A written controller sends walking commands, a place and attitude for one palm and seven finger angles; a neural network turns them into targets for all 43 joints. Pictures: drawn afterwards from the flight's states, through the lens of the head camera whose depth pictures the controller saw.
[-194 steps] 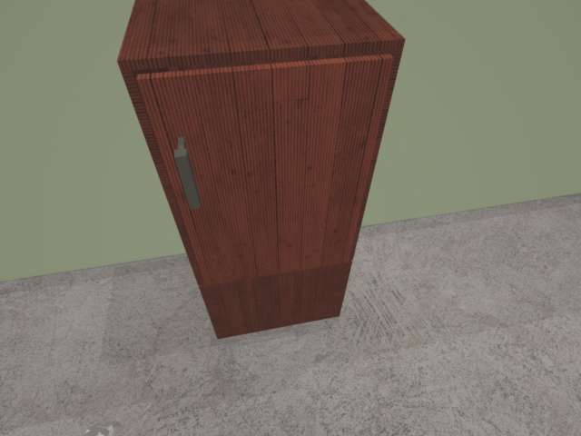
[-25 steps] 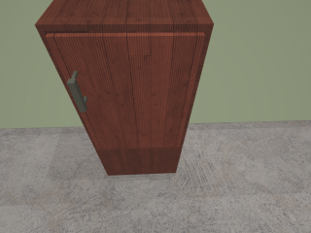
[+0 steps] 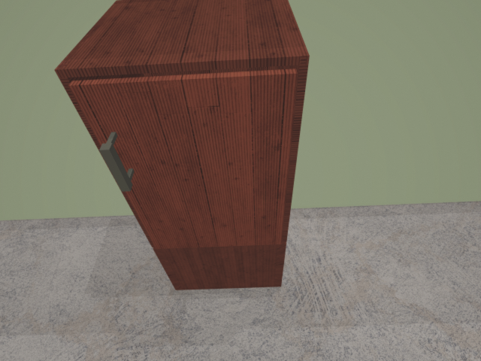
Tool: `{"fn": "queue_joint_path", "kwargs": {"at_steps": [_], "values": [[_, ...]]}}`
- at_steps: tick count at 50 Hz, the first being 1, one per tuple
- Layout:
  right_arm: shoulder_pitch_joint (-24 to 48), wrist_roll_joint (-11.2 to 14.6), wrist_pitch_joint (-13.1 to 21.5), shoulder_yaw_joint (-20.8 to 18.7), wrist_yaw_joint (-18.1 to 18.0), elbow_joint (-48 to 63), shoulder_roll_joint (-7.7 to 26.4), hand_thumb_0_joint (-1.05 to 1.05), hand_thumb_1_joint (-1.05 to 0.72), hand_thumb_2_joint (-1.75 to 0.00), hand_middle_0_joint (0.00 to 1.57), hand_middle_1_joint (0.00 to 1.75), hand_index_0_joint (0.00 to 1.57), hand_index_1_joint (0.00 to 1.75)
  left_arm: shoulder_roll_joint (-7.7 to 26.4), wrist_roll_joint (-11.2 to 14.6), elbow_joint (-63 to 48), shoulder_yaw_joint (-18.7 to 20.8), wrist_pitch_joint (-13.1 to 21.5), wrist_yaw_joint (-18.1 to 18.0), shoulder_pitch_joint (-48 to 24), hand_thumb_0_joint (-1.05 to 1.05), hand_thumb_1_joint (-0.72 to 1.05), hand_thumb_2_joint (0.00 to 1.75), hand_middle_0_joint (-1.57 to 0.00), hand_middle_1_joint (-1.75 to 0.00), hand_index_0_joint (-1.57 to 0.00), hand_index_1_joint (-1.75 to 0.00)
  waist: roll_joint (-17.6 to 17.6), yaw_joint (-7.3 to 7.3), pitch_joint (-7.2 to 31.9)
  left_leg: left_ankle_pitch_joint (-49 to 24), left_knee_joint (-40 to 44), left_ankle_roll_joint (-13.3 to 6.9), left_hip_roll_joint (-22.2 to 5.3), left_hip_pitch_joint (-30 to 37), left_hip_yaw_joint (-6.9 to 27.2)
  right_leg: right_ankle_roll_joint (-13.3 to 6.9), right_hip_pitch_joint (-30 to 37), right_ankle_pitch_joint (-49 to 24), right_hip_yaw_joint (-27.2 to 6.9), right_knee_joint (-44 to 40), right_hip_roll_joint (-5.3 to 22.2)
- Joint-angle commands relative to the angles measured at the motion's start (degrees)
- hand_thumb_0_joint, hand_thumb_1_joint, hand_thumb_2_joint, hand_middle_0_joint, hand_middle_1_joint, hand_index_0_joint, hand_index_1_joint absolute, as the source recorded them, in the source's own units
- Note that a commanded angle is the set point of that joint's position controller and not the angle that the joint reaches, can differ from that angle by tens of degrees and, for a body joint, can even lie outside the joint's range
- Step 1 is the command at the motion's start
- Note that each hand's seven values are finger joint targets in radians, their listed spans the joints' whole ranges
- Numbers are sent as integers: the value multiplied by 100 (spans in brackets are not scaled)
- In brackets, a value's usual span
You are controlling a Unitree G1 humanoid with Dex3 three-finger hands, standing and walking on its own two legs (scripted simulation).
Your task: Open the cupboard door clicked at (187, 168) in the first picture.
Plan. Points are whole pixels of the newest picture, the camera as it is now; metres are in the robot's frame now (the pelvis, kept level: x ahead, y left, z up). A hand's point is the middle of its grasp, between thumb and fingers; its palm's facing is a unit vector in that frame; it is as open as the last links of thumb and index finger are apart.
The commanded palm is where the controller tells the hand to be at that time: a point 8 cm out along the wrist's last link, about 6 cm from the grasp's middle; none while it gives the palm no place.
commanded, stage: come to a stop and stand still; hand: left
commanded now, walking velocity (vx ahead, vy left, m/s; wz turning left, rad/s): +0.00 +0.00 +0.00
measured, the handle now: (119, 162) +0.49 +0.29 +0.05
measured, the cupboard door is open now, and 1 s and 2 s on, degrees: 0 0 0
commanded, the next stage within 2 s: look again from close up in 0.76 s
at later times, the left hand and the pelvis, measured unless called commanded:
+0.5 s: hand out of the picture -0.03 +0.18 -0.17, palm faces +0.04 -0.98 -0.20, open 7.4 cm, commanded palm none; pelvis -0.02 +0.01 +0.01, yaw -1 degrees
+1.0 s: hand out of the picture -0.02 +0.20 -0.17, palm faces +0.03 -0.98 -0.21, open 7.4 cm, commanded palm none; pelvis -0.02 +0.03 +0.00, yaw -1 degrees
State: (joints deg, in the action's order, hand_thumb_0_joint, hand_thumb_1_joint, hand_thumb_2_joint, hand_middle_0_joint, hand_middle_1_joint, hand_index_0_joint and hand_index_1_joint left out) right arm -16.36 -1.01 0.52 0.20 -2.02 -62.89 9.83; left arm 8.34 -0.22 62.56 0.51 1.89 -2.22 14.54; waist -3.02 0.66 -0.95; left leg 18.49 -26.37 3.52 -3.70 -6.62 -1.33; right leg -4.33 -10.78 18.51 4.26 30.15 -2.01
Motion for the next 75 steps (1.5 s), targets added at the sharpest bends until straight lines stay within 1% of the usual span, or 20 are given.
{"fn": "queue_joint_path", "kwargs": {"at_steps": [1, 4, 8, 11, 12, 14, 18, 21, 24, 32, 36, 41, 42, 49, 58, 64, 70, 71, 74, 75], "values": [[-507, 16, 55, -57, -19, 35, 194, 0, -90, -90, 20, 30, 20, 30, 752, -34, -151, 130, 48, -16, 337, 0, 90, 90, -20, -30, -20, -30, 428, 26, -143, -991, 237, -322, -116, -193, -47, 74, 147, -2531, -941, -830, 915], [-494, 17, 53, -51, -20, 12, 249, 0, -90, -90, 20, 30, 20, 30, 770, -29, -118, 124, 45, -7, 357, 0, 90, 90, -20, -30, -20, -30, 433, 21, -169, -999, 248, -321, -132, -202, -20, 83, 132, -2376, -943, -897, 894], [-508, 15, 52, -36, -18, -37, 242, 0, -90, -90, 20, 30, 20, 30, 722, -28, -79, 101, 20, 15, 367, 0, 90, 90, -20, -30, -20, -30, 266, 10, -339, -837, 392, -336, -152, -226, 15, 82, -71, -1587, -946, -1050, 840], [-542, 17, 63, -35, -17, -77, 186, 0, -90, -90, 20, 30, 20, 30, 680, -35, -54, 96, 13, 21, 402, 0, 90, 90, -20, -30, -20, -30, 357, -4, -372, -769, 477, -349, -161, -256, 24, 94, -76, -1290, -940, -1136, 799], [-535, 11, 64, -29, -17, -77, 233, 0, -90, -90, 20, 30, 20, 30, 658, -30, -35, 85, 11, 25, 421, 0, 90, 90, -20, -30, -20, -30, 262, -8, -397, -769, 465, -351, -160, -270, 42, 95, -131, -1198, -952, -1131, 782], [-558, 10, 66, -27, -16, -97, 211, 0, -90, -90, 20, 30, 20, 30, 656, -28, -20, 84, 3, 29, 428, 0, 90, 90, -20, -30, -20, -30, 295, -19, -465, -693, 499, -362, -161, -351, 50, 90, -155, -963, -956, -1165, 778], [-626, 8, 89, -21, -15, -125, 194, 0, -90, -90, 20, 30, 20, 30, 621, -27, -1, 77, 5, 30, 475, 0, 90, 90, -20, -30, -20, -30, 289, -35, -346, -735, 526, -374, -162, -385, 86, 97, -72, -928, -920, -1111, 759], [-667, 9, 93, -20, -17, -160, 128, 0, -90, -90, 20, 30, 20, 30, 564, -35, -2, 72, -8, 26, 499, 0, 90, 90, -20, -30, -20, -30, 296, -52, -452, -676, 601, -393, -177, -461, 101, 100, -116, -739, -890, -1134, 753], [-707, 2, 103, -20, -17, -174, 149, 0, -90, -90, 20, 30, 20, 30, 565, -28, 14, 76, -3, 29, 518, 0, 90, 90, -20, -30, -20, -30, 314, -55, -380, -742, 564, -395, -173, -465, 112, 100, -93, -826, -873, -1049, 753], [-759, 7, 112, -25, -21, -201, 121, 0, -90, -90, 20, 30, 20, 30, 523, -41, -9, 72, -28, 20, 497, 0, 90, 90, -20, -30, -20, -30, 263, -76, -519, -697, 630, -443, -210, -607, 179, 111, -174, -686, -813, -933, 721], [-748, 11, 132, -33, -26, -194, 123, 0, -90, -90, 20, 30, 20, 30, 519, -43, -14, 76, -23, 22, 507, 0, 90, 90, -20, -30, -20, -30, 247, -75, -348, -861, 630, -463, -229, -513, 194, 112, -92, -956, -799, -828, 719], [-698, 13, 142, -52, -31, -165, 157, 0, -90, -90, 20, 30, 20, 30, 529, -50, -16, 82, -18, 21, 457, 0, 90, 90, -20, -30, -20, -30, 327, -71, -352, -1005, 614, -476, -240, -476, 212, 118, -104, -1202, -772, -748, 740], [-687, 13, 147, -55, -32, -155, 200, 0, -90, -90, 20, 30, 20, 30, 540, -47, -17, 84, -16, 22, 467, 0, 90, 90, -20, -30, -20, -30, 264, -78, -300, -1056, 578, -475, -237, -453, 204, 125, -82, -1265, -764, -730, 750], [-558, 8, 129, -62, -33, -132, 232, 0, -90, -90, 20, 30, 20, 30, 580, -50, -11, 90, -25, 23, 422, 0, 90, 90, -20, -30, -20, -30, 256, -75, -421, -932, 611, -478, -231, -480, 215, 119, -176, -1126, -805, -766, 758], [-436, 11, 144, -88, -29, -89, 339, 0, -90, -90, 20, 30, 20, 30, 678, -57, -44, 113, 0, 30, 361, 0, 90, 90, -20, -30, -20, -30, 289, -67, -215, -1139, 551, -474, -235, -333, 190, 116, -59, -1499, -833, -741, 794], [-358, 7, 126, -90, -21, -89, 350, 0, -90, -90, 20, 30, 20, 30, 721, -57, -46, 112, -8, 36, 303, 0, 90, 90, -20, -30, -20, -30, 354, -73, -340, -992, 590, -460, -216, -395, 187, 118, -122, -1295, -858, -832, 807], [-321, 5, 127, -95, -16, -83, 393, 0, -90, -90, 20, 30, 20, 30, 770, -51, -69, 125, 2, 42, 279, 0, 90, 90, -20, -30, -20, -30, 363, -75, -177, -998, 576, -448, -206, -335, 185, 113, -45, -1284, -880, -870, 823], [-303, 6, 123, -93, -17, -97, 346, 0, -90, -90, 20, 30, 20, 30, 744, -59, -70, 121, -3, 39, 275, 0, 90, 90, -20, -30, -20, -30, 394, -80, -262, -998, 592, -448, -212, -332, 174, 114, -82, -1316, -870, -883, 816], [-304, 1, 125, -101, -14, -95, 390, 0, -90, -90, 20, 30, 20, 30, 780, -49, -83, 133, 4, 43, 244, 0, 90, 90, -20, -30, -20, -30, 382, -76, -200, -1013, 578, -439, -209, -334, 174, 108, -48, -1315, -878, -893, 831], [355, 82, 157, -154, 39, 278, 557, 0, -90, -90, 20, 30, 20, 30, 750, -70, 197, 125, 106, -217, 976, 0, 90, 90, -20, -30, -20, -30, 603, -365, -20, -1034, -808, -274, -251, -730, -143, 425, 230, -4406, -1307, -768, 1259]]}}
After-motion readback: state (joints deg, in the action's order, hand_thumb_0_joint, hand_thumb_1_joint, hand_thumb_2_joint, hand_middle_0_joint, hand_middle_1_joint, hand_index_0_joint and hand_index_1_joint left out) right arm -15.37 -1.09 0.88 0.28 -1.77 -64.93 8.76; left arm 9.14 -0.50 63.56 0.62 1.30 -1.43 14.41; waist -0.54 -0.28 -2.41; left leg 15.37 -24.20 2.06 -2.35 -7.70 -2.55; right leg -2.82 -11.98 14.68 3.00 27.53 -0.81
